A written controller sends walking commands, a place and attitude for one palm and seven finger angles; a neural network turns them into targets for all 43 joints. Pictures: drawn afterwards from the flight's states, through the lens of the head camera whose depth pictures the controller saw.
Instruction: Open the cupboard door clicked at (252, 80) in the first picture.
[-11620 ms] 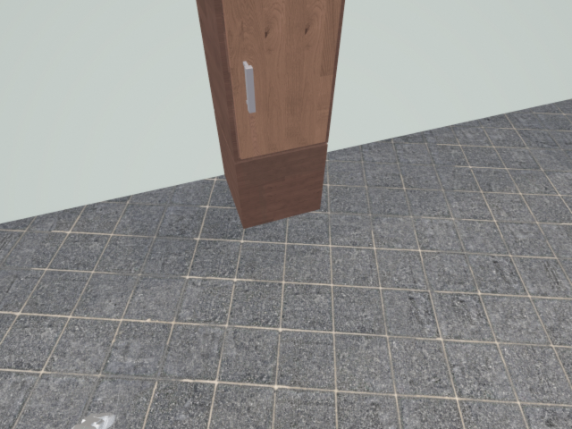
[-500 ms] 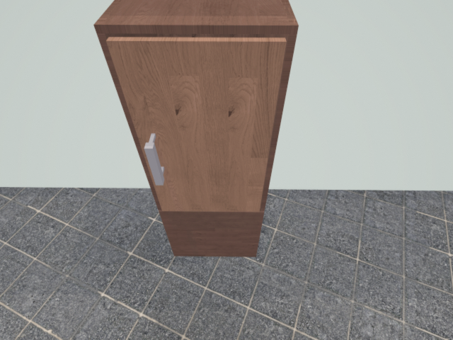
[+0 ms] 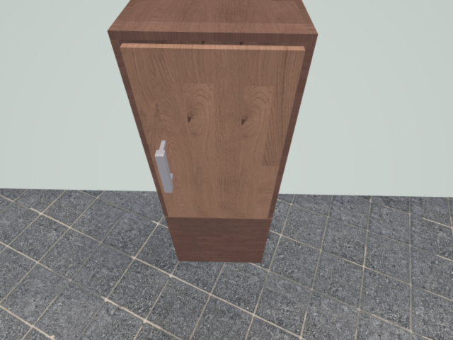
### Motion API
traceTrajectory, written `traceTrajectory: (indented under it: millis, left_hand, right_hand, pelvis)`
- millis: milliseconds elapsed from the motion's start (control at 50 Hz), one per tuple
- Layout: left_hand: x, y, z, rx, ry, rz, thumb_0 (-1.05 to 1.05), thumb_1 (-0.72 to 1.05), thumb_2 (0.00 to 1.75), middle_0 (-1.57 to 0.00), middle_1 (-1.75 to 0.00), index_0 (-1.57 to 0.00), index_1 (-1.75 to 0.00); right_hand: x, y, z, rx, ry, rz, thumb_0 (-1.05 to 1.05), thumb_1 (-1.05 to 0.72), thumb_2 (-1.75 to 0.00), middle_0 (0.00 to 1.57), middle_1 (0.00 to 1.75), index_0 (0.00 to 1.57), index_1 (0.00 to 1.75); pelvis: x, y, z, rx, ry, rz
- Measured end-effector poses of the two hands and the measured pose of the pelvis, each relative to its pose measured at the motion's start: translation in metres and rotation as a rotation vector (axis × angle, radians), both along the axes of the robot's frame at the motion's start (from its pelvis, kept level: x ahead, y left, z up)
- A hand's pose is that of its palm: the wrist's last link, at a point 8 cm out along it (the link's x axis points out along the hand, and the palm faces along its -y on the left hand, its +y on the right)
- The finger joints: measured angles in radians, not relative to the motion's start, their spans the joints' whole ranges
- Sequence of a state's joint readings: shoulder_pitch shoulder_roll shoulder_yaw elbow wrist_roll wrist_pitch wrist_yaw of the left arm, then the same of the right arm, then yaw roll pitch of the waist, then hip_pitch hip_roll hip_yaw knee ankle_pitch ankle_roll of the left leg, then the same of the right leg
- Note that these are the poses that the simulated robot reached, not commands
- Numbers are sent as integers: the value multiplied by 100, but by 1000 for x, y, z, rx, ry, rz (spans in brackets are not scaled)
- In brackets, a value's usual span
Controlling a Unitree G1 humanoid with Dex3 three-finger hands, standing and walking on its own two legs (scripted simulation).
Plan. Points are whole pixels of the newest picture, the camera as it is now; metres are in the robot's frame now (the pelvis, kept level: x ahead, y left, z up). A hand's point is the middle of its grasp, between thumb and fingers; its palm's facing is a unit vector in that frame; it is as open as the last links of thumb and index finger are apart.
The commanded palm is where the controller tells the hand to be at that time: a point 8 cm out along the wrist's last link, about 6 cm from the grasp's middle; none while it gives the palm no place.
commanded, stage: come to a stop and stand still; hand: left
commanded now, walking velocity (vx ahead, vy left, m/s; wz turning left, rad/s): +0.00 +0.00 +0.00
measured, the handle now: (166, 167) +0.52 +0.20 -0.06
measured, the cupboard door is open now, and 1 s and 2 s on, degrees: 0 0 0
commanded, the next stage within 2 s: look again from close up in 0.32 s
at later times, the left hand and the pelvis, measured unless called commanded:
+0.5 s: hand out of the picture +0.03 +0.17 -0.17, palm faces +0.01 -0.98 -0.19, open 7.4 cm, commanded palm none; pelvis +0.02 +0.00 +0.00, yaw +0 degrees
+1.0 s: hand out of the picture +0.03 +0.16 -0.17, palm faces +0.02 -0.98 -0.18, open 7.4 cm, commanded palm none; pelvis +0.03 -0.01 +0.00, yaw +0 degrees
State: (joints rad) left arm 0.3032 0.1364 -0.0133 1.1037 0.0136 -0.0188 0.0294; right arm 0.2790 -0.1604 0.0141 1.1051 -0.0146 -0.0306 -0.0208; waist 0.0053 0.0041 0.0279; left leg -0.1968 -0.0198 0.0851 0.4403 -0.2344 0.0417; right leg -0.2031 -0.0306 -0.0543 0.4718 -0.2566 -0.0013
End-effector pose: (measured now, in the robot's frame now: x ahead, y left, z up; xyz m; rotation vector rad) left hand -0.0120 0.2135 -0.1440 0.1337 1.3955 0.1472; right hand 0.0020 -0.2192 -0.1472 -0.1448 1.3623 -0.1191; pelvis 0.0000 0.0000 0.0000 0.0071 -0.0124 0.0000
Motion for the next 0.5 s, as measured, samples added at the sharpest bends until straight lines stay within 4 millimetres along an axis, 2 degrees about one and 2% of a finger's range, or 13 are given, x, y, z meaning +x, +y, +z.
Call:
traceTrajectory:
  millis: [220, 500]
  left_hand:
    - [18, 2, -2, -3, -8, -10, 0, 91, 90, -20, -30, -20, -30]
    - [33, 5, -1, 7, -19, -16, 0, 91, 90, -20, -30, -19, -30]
  right_hand:
    - [20, -6, 4, -25, -10, 6, 1, -92, -90, 20, 30, 19, 30]
    - [23, -6, 4, -21, 13, 4, 1, -92, -90, 20, 30, 19, 30]
  pelvis:
    - [11, -1, 1, -2, -3, -3]
    - [18, -3, 2, -2, -2, -3]
